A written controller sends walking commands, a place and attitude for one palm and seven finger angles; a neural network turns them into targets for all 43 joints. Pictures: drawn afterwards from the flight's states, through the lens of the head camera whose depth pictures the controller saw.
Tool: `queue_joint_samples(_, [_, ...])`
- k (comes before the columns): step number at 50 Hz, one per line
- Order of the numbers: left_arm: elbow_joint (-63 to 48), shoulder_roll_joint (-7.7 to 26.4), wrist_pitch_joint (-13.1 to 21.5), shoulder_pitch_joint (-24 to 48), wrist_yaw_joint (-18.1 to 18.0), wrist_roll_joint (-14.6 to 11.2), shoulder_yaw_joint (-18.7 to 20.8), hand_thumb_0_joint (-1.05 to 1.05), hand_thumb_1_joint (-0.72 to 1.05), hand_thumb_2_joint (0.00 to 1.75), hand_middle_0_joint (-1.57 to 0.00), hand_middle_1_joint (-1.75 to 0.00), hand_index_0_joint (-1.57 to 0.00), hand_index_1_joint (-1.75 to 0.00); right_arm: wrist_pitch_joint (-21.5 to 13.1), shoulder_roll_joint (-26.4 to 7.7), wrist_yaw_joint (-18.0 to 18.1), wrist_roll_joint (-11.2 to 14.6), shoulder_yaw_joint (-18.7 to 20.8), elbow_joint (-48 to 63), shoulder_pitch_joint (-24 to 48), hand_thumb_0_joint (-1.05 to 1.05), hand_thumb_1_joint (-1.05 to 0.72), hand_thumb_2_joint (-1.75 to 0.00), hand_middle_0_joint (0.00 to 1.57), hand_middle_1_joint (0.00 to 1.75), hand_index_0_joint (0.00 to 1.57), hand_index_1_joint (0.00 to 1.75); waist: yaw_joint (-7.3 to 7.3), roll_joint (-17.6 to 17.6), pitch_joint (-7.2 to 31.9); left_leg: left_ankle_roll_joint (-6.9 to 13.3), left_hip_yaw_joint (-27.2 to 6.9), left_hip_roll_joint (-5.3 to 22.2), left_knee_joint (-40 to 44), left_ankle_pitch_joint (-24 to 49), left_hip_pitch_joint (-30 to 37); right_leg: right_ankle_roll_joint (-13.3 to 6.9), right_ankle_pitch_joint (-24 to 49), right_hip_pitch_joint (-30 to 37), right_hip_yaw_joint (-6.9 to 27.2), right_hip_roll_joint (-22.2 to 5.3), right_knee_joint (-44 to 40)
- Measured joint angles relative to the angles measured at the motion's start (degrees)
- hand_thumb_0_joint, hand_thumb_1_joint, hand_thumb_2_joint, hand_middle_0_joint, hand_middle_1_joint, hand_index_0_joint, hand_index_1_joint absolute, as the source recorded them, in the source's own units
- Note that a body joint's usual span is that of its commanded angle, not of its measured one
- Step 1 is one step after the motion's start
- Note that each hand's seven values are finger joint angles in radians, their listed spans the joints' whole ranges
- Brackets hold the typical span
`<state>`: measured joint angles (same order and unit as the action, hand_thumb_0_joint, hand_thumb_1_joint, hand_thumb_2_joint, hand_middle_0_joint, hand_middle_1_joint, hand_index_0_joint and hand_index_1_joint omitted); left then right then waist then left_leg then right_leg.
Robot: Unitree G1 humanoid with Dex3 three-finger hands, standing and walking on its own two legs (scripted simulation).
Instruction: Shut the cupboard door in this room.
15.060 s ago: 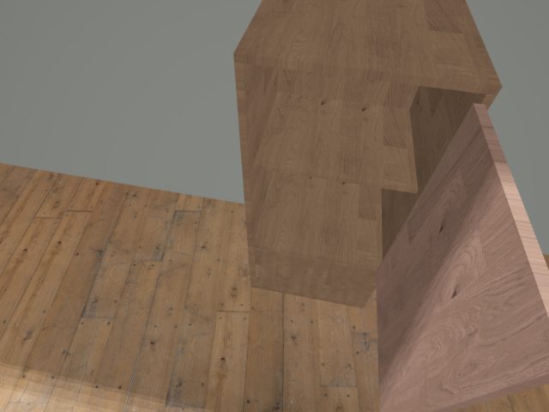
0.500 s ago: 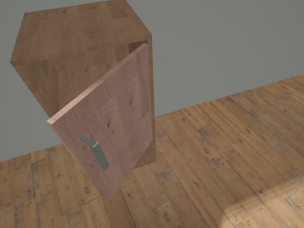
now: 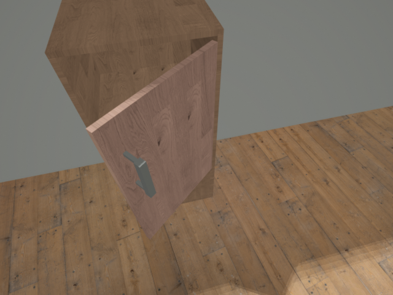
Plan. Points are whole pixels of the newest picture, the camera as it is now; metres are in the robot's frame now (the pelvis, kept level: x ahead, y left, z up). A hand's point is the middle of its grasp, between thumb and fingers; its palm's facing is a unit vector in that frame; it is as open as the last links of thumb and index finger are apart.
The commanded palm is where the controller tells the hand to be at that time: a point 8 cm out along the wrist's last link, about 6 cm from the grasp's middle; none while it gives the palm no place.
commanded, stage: turn or walk to find it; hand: left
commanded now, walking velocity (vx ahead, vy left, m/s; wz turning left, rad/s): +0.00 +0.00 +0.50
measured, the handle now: (140, 175) +0.37 +0.16 -0.01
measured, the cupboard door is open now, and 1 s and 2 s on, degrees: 39 39 39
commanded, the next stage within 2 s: stand and wait in 0.14 s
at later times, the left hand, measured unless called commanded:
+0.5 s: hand out of the picture -0.06 +0.22 -0.18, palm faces +0.22 -0.95 -0.22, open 7.4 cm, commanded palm none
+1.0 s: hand out of the picture -0.06 +0.16 -0.17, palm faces +0.20 -0.96 -0.18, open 7.3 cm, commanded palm none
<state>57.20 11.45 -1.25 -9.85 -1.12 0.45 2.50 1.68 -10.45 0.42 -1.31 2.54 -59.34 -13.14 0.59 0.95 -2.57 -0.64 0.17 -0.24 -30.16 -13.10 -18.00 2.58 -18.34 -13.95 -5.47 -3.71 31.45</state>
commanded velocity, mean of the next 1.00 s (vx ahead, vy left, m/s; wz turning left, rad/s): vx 0.00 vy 0.00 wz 0.06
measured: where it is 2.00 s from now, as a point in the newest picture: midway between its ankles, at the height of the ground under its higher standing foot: outside the picture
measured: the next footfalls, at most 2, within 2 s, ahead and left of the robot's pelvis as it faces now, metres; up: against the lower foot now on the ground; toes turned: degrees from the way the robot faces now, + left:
left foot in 0.34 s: -0.02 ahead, +0.14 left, +0.00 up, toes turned +15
right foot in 0.62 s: +0.02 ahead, -0.12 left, +0.00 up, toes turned +3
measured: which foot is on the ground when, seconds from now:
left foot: down 0.00-0.00, up 0.02-0.32, down 0.34-1.00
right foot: down 0.00-0.36, up 0.38-0.60, down 0.62-1.00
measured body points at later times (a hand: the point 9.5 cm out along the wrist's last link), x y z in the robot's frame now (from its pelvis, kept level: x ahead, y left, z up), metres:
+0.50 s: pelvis -0.03 +0.02 +0.00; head -0.01 +0.04 +0.45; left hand -0.07 +0.27 -0.16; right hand +0.11 -0.19 -0.13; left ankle -0.06 +0.13 -0.73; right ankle -0.04 -0.12 -0.69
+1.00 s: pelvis -0.04 -0.01 +0.01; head -0.03 +0.00 +0.46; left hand -0.07 +0.21 -0.15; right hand -0.02 -0.23 -0.15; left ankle -0.06 +0.13 -0.73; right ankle -0.02 -0.12 -0.73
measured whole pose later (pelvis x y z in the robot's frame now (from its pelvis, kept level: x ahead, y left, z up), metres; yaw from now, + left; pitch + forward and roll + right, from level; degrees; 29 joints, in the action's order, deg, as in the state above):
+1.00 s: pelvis -0.04 -0.01 +0.01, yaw +9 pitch -2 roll +0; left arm 65.1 8.6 -0.1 -14.9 -1.8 0.2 0.1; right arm 0.3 -9.0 1.6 -1.2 0.5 -66.8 -17.1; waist -0.2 -0.3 -2.2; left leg -1.8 4.5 3.4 -24.1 -12.7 -9.3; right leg 0.2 -14.1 -9.2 -5.8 -2.6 25.2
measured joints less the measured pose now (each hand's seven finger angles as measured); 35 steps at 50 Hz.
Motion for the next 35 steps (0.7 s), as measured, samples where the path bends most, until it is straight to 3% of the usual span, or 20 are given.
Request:
queue_joint_samples(3, [-1.2, -0.9, 0.5, 0.0, -0.2, 0.4, -0.1, 0.00, 0.90, 0.90, -0.20, -0.30, -0.20, -0.30, 1.4, -1.1, -0.4, 0.0, 0.8, 0.7, 0.2, 0.01, -0.92, -0.90, 0.20, 0.30, 0.20, 0.30, 0.28, 1.1, -0.3, -0.6, -0.8, -0.4, -12.2, -9.9, -4.3, -3.0, -0.5, 0.3, -2.4, -0.4, 1.1])
queue_joint_samples(6, [-2.1, -1.5, 0.5, -0.6, -0.3, 0.6, -0.3, 0.00, 0.90, 0.90, -0.20, -0.30, -0.20, -0.30, 2.2, -2.2, -0.8, -0.1, 1.5, 1.2, 1.0, 0.01, -0.92, -0.90, 0.20, 0.30, 0.20, 0.29, 0.31, 0.9, -0.7, -1.3, 0.1, 0.0, -27.2, -11.7, -8.4, -3.5, -0.2, 1.6, -4.3, -1.4, -0.2])
queue_joint_samples(8, [-2.3, -1.7, 0.5, -0.8, -0.3, 0.8, -0.4, 0.00, 0.90, 0.90, -0.20, -0.30, -0.20, -0.30, 2.3, -2.7, -1.0, 0.0, 1.7, 1.8, 1.5, 0.01, -0.92, -0.90, 0.20, 0.30, 0.20, 0.29, 0.43, 0.4, -1.1, -2.0, 0.9, 0.9, -30.3, -11.4, -8.8, -3.3, 0.2, 2.3, -5.6, -2.1, -0.9])
queue_joint_samples(12, [-2.5, -1.4, 0.9, -1.5, -0.1, 1.2, -0.6, 0.00, 0.90, 0.90, -0.20, -0.30, -0.20, -0.30, 2.0, -3.0, -1.0, 0.2, 1.3, 2.3, 2.7, 0.01, -0.92, -0.90, 0.20, 0.30, 0.20, 0.29, -0.52, -1.2, -1.8, -2.5, 2.4, 2.3, -23.2, -12.3, -5.3, -2.9, 0.5, 2.4, -7.4, -3.5, -1.0])
queue_joint_samples(16, [-1.3, -0.6, 0.9, -2.8, 0.0, 1.1, -0.5, 0.00, 0.90, 0.90, -0.21, -0.30, -0.20, -0.30, 1.0, -2.9, -0.8, 0.3, 0.6, 2.8, 4.5, 0.01, -0.92, -0.90, 0.20, 0.30, 0.20, 0.29, -1.86, -2.3, -2.1, -2.1, 3.9, 2.6, -8.0, -7.6, 1.5, -1.9, -0.3, 1.1, -8.3, -4.3, 1.2])
queue_joint_samples(17, [-0.9, -0.4, 0.7, -3.5, 0.0, 0.9, -0.5, 0.00, 0.90, 0.90, -0.21, -0.30, -0.20, -0.30, 0.4, -3.0, -0.8, 0.3, 0.4, 3.0, 4.7, 0.01, -0.91, -0.90, 0.20, 0.30, 0.20, 0.29, -1.99, -2.1, -1.8, -1.4, 4.2, 2.9, -3.2, -3.8, 3.7, -1.5, -0.9, 0.4, -8.5, -4.1, 2.6])
queue_joint_samples(18, [-0.4, 0.1, 0.4, -3.8, 0.0, 0.6, -0.4, 0.00, 0.90, 0.90, -0.21, -0.30, -0.20, -0.30, -0.2, -2.7, -0.6, 0.2, 0.4, 3.0, 5.2, 0.01, -0.91, -0.90, 0.20, 0.30, 0.20, 0.29, -2.13, -2.7, -1.8, -0.3, 4.5, 2.7, -1.9, -4.9, 4.3, -1.0, -1.6, -0.5, -8.2, -4.6, 4.4])
queue_joint_samples(21, [1.7, 1.5, -1.3, -4.2, -0.4, 0.3, -0.2, 0.00, 0.90, 0.90, -0.20, -0.30, -0.20, -0.30, -1.1, -0.7, 0.0, -0.1, -0.5, 3.1, 6.3, 0.01, -0.91, -0.90, 0.20, 0.30, 0.20, 0.29, -2.87, -4.5, -2.2, 1.2, 5.6, 1.8, -2.3, -5.5, 4.6, 0.3, -9.3, -3.8, -2.4, -3.7, 12.8])
queue_joint_samples(24, [3.5, 1.6, -1.9, -4.0, -0.3, 0.2, -0.3, 0.00, 0.90, 0.90, -0.20, -0.30, -0.20, -0.30, -1.6, 0.4, 0.7, -0.1, -1.3, 2.6, 6.5, 0.00, -0.91, -0.90, 0.20, 0.30, 0.20, 0.29, -2.79, -3.6, -1.9, 1.5, 5.2, 1.8, 0.4, -3.6, 5.8, 0.5, -9.6, -5.6, 0.7, -2.2, 18.1])
queue_joint_samples(27, [4.2, 1.2, -1.7, -4.0, -0.1, 0.3, -0.6, 0.00, 0.91, 0.90, -0.20, -0.30, -0.20, -0.30, -1.5, 1.4, 0.7, -0.1, -1.7, 1.6, 6.4, 0.00, -0.91, -0.90, 0.20, 0.30, 0.20, 0.29, -2.85, -2.5, -1.2, 1.5, 4.9, 1.7, 2.6, -2.0, 6.5, 0.8, -7.9, -4.7, 1.5, -1.9, 15.2])
queue_joint_samples(31, [4.6, 0.6, -0.4, -4.7, -0.1, 0.5, -1.3, 0.00, 0.91, 0.90, -0.20, -0.30, -0.20, -0.30, -1.5, 2.1, 0.7, 0.3, -1.5, 0.3, 6.0, 0.00, -0.92, -0.90, 0.20, 0.30, 0.21, 0.30, -3.00, -2.2, -0.3, 0.9, 5.6, 1.0, 2.0, -2.1, 5.9, 1.1, 0.6, 0.0, 1.6, -2.1, 1.8])
queue_joint_samples(35, [6.3, -1.9, 0.6, -5.2, -0.2, 0.6, -2.2, 0.00, 0.91, 0.90, -0.20, -0.30, -0.20, -0.30, -1.3, 0.8, 0.8, 0.7, -0.6, -0.8, 5.4, -0.01, -0.94, -0.90, 0.21, 0.30, 0.21, 0.30, -1.87, 0.3, 0.1, -0.1, 5.1, 2.0, 1.8, -2.2, 6.4, -1.2, 1.5, 1.8, 0.8, -1.0, -0.8])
